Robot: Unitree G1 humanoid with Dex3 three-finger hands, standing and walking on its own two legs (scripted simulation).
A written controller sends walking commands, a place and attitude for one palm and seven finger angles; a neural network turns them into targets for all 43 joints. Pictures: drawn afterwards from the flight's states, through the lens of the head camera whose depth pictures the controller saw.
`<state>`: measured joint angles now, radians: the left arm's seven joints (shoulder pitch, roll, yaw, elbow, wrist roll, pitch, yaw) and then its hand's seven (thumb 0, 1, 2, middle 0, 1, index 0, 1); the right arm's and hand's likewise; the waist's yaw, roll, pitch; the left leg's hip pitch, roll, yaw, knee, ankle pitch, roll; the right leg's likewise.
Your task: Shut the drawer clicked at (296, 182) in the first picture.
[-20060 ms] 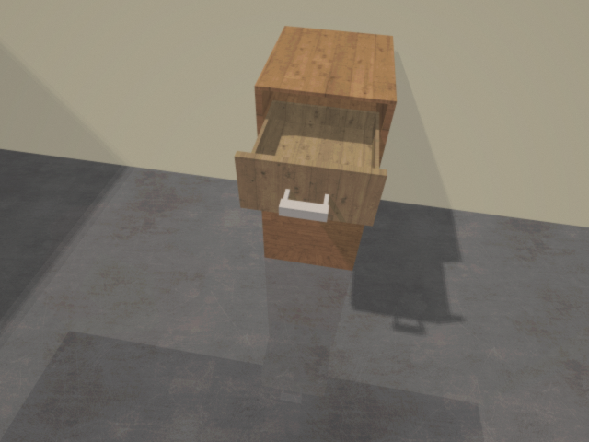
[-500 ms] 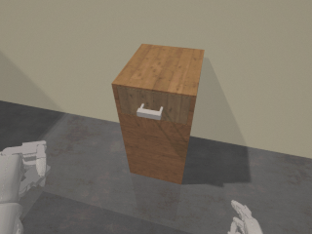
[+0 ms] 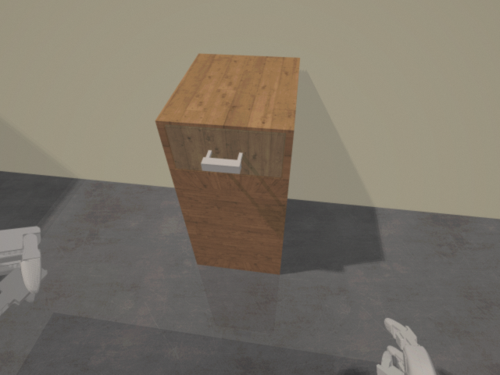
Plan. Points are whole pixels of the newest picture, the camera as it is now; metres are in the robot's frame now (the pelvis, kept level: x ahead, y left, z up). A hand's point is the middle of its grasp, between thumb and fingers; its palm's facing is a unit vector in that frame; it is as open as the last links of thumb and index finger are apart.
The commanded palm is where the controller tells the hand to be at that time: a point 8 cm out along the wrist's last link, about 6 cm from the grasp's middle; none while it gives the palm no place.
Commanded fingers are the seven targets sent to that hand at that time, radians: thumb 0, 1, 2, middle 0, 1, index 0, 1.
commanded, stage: step back with the hand held close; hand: left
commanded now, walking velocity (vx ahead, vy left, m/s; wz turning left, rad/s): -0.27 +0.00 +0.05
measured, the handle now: (223, 160) +0.68 +0.12 -0.08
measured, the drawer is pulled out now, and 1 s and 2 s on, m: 0.00 0.00 0.00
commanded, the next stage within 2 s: stop stepping back and stand still in 1.16 s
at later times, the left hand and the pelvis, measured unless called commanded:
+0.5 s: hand (28, 307) +0.15 +0.24 +0.18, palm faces +0.42 -0.77 -0.48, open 3.2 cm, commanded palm +0.08 +0.28 +0.19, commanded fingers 0.00 0.90 0.90 -1.40 -1.60 -1.40 -1.60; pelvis -0.04 -0.01 -0.01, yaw +2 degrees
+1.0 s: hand out of the picture +0.09 +0.23 +0.17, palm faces +0.34 -0.75 -0.57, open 3.2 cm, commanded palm +0.02 +0.27 +0.19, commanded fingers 0.00 0.90 0.90 -1.40 -1.60 -1.40 -1.60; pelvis -0.10 -0.02 -0.01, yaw +3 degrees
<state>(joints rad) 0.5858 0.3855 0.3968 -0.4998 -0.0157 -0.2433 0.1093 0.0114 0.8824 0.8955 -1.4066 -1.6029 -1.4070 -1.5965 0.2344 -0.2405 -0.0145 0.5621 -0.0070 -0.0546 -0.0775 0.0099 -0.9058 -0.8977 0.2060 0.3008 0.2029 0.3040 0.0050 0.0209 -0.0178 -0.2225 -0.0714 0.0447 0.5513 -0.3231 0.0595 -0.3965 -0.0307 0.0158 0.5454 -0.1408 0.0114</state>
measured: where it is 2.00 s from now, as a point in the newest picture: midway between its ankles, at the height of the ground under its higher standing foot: outside the picture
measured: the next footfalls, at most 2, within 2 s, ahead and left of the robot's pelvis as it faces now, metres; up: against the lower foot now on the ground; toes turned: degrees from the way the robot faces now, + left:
left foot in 1.26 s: -0.07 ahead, +0.11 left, +0.00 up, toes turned +10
right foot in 1.50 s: -0.18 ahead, -0.13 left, +0.00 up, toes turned -3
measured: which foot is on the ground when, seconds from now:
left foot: down 0.00-1.00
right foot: down 0.00-1.00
